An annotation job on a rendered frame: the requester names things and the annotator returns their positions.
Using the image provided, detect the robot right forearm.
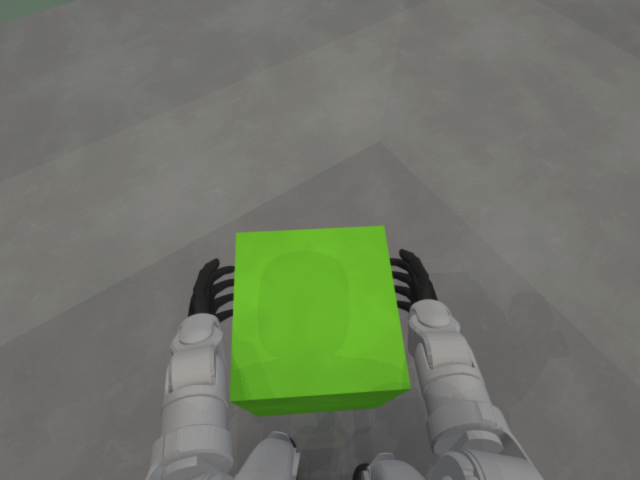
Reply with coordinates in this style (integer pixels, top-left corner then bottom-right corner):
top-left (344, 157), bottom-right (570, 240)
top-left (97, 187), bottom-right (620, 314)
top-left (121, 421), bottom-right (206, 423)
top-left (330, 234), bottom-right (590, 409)
top-left (408, 299), bottom-right (535, 467)

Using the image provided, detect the robot left forearm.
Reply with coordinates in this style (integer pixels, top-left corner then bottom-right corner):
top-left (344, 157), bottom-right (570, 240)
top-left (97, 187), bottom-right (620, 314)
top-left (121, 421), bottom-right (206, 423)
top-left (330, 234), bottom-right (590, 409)
top-left (145, 313), bottom-right (234, 480)

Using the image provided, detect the robot right hand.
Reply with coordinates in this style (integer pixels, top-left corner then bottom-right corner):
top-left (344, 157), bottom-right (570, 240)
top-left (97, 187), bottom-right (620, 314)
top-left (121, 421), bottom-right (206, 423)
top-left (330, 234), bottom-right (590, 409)
top-left (390, 249), bottom-right (438, 313)

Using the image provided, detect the robot left hand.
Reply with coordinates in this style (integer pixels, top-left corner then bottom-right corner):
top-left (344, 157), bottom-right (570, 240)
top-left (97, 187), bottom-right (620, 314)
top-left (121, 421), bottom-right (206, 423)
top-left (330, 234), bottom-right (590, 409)
top-left (188, 258), bottom-right (235, 323)

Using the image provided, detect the right robot upper arm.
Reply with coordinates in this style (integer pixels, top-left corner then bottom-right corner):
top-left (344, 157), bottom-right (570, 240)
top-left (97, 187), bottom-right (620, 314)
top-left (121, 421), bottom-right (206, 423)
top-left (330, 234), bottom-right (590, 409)
top-left (432, 448), bottom-right (543, 480)

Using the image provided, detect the left robot thigh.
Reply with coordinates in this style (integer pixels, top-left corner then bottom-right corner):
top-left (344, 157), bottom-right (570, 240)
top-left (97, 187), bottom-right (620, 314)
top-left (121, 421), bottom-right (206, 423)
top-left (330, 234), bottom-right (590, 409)
top-left (234, 438), bottom-right (300, 480)

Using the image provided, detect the right robot thigh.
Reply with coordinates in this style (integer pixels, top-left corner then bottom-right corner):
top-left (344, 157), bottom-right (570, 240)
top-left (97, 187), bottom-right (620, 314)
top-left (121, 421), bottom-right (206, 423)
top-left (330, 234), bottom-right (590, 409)
top-left (361, 460), bottom-right (425, 480)

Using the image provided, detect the robot thigh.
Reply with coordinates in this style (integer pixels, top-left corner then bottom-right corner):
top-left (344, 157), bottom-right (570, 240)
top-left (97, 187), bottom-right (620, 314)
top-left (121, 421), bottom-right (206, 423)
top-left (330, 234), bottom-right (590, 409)
top-left (234, 438), bottom-right (300, 480)
top-left (361, 460), bottom-right (425, 480)

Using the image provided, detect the carton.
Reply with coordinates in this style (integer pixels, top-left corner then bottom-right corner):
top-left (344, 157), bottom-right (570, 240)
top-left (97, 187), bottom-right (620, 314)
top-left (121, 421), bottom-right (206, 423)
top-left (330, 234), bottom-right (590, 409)
top-left (230, 226), bottom-right (411, 416)

